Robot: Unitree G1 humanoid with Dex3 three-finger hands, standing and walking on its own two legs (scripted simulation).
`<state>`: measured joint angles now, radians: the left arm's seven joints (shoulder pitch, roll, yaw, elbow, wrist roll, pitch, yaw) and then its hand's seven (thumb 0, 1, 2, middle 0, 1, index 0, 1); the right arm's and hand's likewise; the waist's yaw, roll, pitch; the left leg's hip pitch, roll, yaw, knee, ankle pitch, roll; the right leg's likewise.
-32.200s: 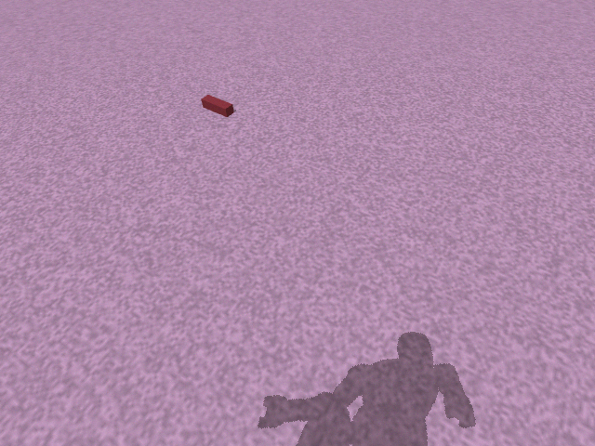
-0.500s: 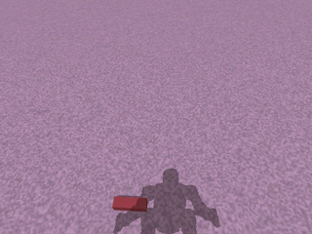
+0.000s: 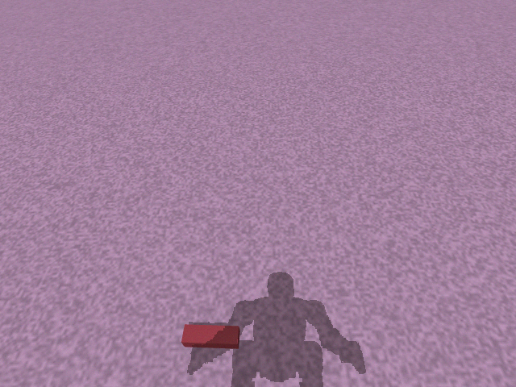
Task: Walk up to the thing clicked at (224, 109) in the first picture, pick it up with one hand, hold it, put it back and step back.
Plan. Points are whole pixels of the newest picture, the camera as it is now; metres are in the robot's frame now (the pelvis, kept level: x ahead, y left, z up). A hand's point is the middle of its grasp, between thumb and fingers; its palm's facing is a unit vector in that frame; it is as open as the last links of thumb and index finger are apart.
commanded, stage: stand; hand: left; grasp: from above
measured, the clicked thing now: (211, 336) +0.43 +0.23 -0.75
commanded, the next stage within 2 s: step back in 1.30 s
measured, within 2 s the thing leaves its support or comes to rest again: neither
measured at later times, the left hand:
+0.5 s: hand out of the picture +0.07 +0.24 -0.16, palm faces +0.02 -0.94 -0.33, open 7.4 cm
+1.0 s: hand out of the picture +0.08 +0.24 -0.16, palm faces +0.00 -0.94 -0.34, open 7.4 cm
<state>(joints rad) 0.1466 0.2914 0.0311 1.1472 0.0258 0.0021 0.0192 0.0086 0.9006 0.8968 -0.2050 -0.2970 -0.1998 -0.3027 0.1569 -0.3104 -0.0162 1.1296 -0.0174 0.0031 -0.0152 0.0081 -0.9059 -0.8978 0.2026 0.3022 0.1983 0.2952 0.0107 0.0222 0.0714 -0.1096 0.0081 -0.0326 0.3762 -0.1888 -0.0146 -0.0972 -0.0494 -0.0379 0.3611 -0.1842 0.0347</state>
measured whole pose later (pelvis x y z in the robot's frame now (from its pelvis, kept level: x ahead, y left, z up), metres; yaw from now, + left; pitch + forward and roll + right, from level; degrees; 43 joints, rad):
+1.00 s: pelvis +0.01 -0.01 +0.00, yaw +0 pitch -3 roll +0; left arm 0.12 0.32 0.02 1.14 0.02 0.00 0.00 0.01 0.90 0.90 -0.21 -0.30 -0.20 -0.30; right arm 0.12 -0.33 -0.01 1.14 -0.01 0.00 0.00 0.01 -0.91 -0.90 0.20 0.30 0.20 0.30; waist 0.01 0.01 0.06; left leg -0.10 0.02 -0.03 0.33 -0.18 -0.03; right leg -0.10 -0.04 -0.04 0.33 -0.18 0.02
